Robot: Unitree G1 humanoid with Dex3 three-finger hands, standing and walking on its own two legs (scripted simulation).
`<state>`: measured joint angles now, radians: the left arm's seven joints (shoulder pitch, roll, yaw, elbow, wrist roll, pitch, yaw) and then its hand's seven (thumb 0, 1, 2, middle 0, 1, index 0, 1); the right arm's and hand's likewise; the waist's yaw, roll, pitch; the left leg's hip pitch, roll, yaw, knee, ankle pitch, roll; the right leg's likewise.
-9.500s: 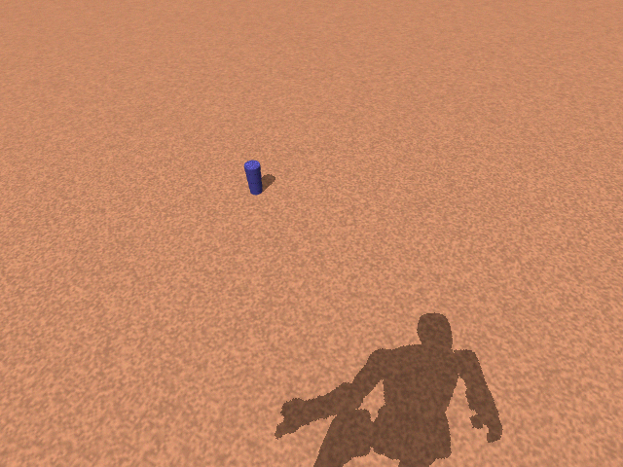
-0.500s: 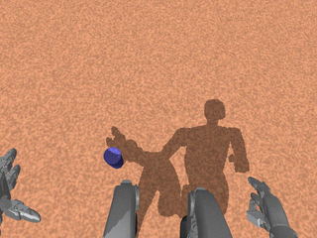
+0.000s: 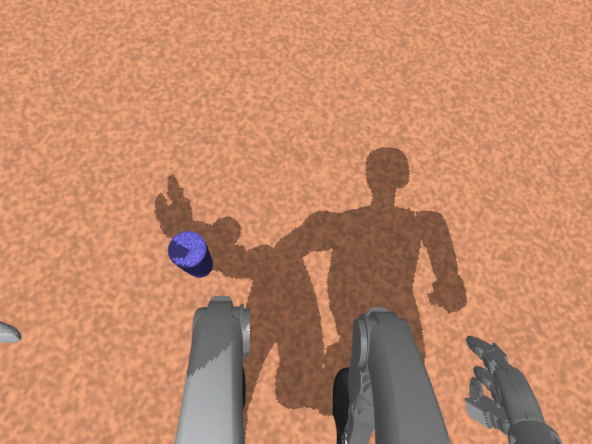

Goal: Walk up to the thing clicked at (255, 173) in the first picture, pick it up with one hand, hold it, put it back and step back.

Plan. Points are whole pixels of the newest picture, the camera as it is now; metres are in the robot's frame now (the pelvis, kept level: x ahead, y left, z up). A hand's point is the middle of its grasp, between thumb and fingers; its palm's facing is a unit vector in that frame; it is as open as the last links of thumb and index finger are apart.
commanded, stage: go down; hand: left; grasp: from the side
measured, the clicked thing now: (194, 258) +0.42 +0.24 -0.40
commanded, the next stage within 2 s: approach in 1.26 s
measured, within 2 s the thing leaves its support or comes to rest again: neither
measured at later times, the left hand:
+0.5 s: hand out of the picture +0.31 +0.42 -0.07, palm faces +0.26 -0.95 -0.16, open 17.2 cm
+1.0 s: hand out of the picture +0.32 +0.43 -0.08, palm faces +0.27 -0.95 -0.14, open 17.4 cm
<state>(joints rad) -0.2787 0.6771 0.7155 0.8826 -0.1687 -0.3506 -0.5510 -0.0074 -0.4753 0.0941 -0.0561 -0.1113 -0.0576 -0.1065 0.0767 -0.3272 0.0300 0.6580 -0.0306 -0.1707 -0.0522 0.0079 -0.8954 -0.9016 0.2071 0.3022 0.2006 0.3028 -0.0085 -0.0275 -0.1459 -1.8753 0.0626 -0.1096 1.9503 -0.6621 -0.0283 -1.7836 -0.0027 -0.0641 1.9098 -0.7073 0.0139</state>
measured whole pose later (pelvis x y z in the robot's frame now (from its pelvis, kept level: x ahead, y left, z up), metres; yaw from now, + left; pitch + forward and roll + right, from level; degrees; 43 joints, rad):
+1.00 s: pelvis -0.02 +0.00 -0.08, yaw -2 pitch +32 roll -7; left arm -0.43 0.84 0.85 1.00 -0.22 -0.36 -0.69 -0.01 -0.52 0.11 -0.04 -0.08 -0.03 -0.09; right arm 0.06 -0.36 0.08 0.67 -0.05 -0.19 -0.05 0.01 -0.92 -0.91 0.21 0.30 0.20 0.30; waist -0.02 -0.04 -0.10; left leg -2.11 0.06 -0.15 2.21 -0.67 -0.03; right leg -2.01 0.01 -0.07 2.16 -0.72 0.02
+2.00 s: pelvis -0.02 +0.00 -0.18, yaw -8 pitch +21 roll -10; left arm -0.48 0.79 0.79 1.24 -0.31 -0.82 -0.70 -0.01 -0.57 0.05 -0.07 -0.09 -0.05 -0.10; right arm -0.13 -0.36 0.29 0.66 -0.22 -0.14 0.02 0.00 -0.92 -0.91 0.21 0.30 0.20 0.30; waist -0.12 -0.20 0.15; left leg -2.25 0.05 -0.29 2.58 -0.71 -0.06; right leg -2.13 0.06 -0.15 2.46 -0.71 0.04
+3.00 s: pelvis -0.03 +0.02 -0.20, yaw -12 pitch +11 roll -16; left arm -0.48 0.72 0.52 1.35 -0.16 -1.14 -0.09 -0.01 -0.35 0.17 -0.13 -0.11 -0.12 -0.12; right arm -0.19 -0.37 0.47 0.58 -0.36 -0.02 0.15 0.00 -0.90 -0.90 0.21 0.30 0.20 0.30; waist -0.19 -0.27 0.28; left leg -2.22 0.03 -0.41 2.69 -0.70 -0.03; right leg -2.05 0.10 -0.23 2.47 -0.67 0.07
